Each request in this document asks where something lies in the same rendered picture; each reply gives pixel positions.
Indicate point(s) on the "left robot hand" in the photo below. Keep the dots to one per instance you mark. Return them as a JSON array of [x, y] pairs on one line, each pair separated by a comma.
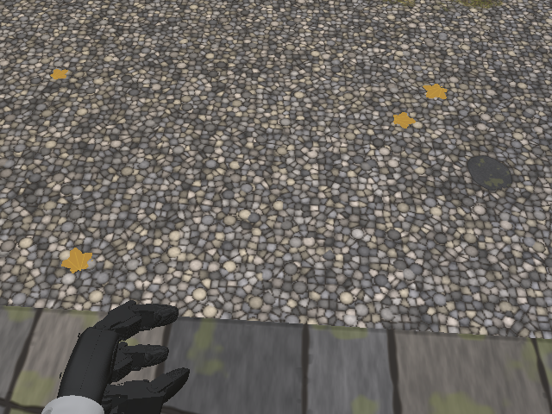
[[98, 359]]

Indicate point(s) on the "left robot forearm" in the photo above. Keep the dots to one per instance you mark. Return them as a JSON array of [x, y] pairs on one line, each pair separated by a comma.
[[73, 405]]

